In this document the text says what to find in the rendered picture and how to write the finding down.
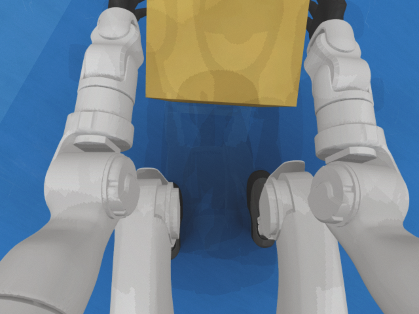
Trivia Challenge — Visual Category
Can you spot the robot right hand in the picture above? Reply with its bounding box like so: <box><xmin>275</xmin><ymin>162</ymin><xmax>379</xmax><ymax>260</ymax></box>
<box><xmin>306</xmin><ymin>0</ymin><xmax>347</xmax><ymax>39</ymax></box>

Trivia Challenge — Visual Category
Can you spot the carton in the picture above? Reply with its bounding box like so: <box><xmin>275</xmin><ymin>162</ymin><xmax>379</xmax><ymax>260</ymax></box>
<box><xmin>145</xmin><ymin>0</ymin><xmax>310</xmax><ymax>107</ymax></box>

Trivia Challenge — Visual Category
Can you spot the robot left upper arm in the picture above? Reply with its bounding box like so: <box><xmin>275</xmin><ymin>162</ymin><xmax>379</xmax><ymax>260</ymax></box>
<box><xmin>0</xmin><ymin>152</ymin><xmax>140</xmax><ymax>314</ymax></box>

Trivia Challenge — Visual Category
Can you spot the robot left hand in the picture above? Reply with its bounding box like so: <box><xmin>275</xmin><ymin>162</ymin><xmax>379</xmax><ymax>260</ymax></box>
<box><xmin>108</xmin><ymin>0</ymin><xmax>147</xmax><ymax>21</ymax></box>

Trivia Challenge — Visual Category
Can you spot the right robot thigh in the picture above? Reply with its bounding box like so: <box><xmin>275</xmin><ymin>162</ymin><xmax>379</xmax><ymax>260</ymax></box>
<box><xmin>261</xmin><ymin>171</ymin><xmax>348</xmax><ymax>314</ymax></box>

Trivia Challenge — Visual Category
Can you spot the right robot forearm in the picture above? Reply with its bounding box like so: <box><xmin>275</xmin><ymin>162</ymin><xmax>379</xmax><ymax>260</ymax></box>
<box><xmin>304</xmin><ymin>19</ymin><xmax>401</xmax><ymax>176</ymax></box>

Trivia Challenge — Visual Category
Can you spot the left robot forearm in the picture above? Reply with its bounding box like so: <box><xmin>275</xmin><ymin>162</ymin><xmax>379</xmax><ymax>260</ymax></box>
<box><xmin>44</xmin><ymin>7</ymin><xmax>144</xmax><ymax>206</ymax></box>

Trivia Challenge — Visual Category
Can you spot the robot right foot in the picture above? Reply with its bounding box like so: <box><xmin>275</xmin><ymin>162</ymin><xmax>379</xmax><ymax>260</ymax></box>
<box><xmin>247</xmin><ymin>170</ymin><xmax>275</xmax><ymax>248</ymax></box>

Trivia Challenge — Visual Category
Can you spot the robot right upper arm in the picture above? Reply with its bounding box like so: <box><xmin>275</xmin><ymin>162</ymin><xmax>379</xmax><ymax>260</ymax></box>
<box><xmin>308</xmin><ymin>161</ymin><xmax>419</xmax><ymax>314</ymax></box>

